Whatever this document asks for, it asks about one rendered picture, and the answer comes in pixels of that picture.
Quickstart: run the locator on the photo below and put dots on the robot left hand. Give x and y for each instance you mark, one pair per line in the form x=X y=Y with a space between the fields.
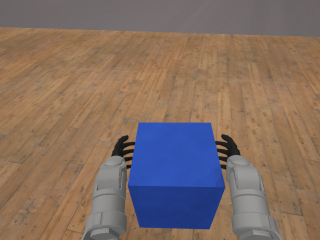
x=120 y=145

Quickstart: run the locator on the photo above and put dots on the carton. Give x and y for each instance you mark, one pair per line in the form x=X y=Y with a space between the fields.
x=175 y=179

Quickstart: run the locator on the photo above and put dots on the robot right hand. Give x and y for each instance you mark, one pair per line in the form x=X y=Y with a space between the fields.
x=230 y=145

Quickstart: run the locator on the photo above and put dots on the robot right forearm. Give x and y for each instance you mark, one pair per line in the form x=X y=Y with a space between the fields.
x=251 y=215

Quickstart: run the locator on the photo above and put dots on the robot left forearm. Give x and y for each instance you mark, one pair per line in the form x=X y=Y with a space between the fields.
x=107 y=219

